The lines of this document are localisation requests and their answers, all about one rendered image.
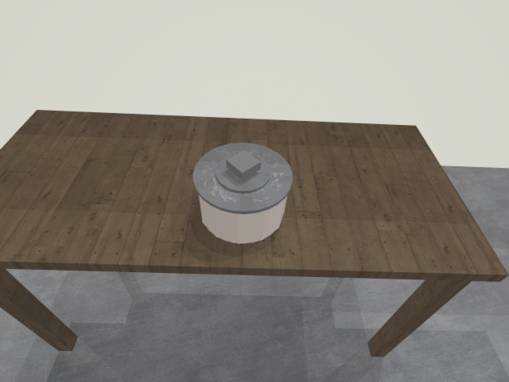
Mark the pot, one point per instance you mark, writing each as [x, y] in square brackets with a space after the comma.
[242, 228]

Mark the knob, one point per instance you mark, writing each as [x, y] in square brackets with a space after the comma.
[243, 164]

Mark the table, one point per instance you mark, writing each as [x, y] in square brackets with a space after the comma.
[95, 191]

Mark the lid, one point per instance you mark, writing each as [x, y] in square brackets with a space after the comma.
[224, 190]

